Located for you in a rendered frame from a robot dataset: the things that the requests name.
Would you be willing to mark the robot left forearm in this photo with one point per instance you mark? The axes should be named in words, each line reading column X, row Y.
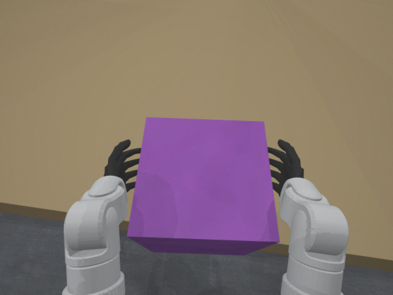
column 92, row 240

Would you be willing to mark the carton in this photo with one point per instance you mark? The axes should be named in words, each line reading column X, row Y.
column 203, row 187

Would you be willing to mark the robot right forearm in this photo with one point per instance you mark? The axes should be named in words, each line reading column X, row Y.
column 318, row 240

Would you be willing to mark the robot right hand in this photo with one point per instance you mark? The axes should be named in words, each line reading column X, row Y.
column 290, row 168

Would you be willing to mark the robot left hand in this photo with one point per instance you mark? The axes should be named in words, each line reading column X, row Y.
column 117, row 167

